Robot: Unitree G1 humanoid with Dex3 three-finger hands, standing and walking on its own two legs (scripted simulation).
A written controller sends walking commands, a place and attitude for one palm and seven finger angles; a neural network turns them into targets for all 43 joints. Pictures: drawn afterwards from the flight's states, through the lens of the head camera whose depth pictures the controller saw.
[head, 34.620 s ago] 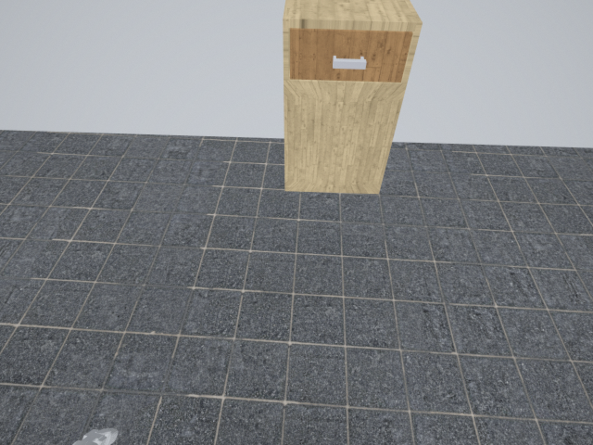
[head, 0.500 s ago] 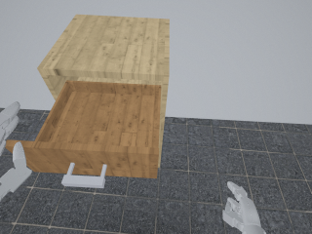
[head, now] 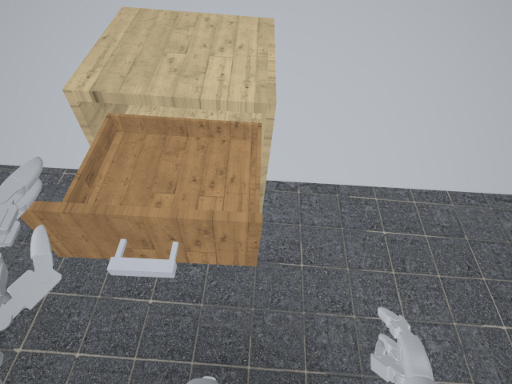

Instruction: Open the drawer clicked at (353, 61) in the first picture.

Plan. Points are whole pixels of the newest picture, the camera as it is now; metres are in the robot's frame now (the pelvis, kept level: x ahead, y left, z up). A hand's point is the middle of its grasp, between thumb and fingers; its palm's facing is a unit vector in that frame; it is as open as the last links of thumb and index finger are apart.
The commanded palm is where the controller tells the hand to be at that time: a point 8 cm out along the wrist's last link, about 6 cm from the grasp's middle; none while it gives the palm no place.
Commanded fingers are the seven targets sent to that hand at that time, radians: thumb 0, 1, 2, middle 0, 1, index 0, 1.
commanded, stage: step back with the hand held close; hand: left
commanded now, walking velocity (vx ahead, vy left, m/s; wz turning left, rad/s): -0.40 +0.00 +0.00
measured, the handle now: (145, 256) +0.34 +0.22 -0.08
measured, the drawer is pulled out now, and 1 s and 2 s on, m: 0.30 0.30 0.30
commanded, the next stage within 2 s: stop stepping back and stand still in 0.24 s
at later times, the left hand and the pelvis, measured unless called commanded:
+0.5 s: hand out of the picture +0.07 +0.16 +0.18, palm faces +0.20 -0.83 -0.53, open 7.4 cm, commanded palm +0.01 +0.23 +0.19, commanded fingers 0.00 0.90 0.90 -0.20 -0.30 -0.20 -0.30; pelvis -0.13 -0.04 +0.01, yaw -3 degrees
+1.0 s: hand out of the picture +0.00 +0.19 +0.18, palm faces +0.38 -0.82 -0.43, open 7.4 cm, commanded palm -0.06 +0.24 +0.19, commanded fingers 0.00 0.90 0.90 -0.20 -0.30 -0.20 -0.30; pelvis -0.19 -0.04 +0.01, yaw -1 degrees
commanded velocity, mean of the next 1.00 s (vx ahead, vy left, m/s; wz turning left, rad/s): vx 0.02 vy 0.04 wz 0.01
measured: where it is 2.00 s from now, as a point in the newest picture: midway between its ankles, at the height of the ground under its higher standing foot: outside the picture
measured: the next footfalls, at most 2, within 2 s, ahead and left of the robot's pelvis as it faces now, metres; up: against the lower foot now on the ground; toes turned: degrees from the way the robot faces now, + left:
right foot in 0.38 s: -0.16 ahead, -0.14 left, +0.00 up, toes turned -5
left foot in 0.68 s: -0.14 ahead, +0.08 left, +0.00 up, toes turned +1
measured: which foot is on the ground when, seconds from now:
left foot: down 0.00-0.40, up 0.42-0.66, down 0.68-1.00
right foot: down 0.00-0.04, up 0.06-0.36, down 0.38-1.00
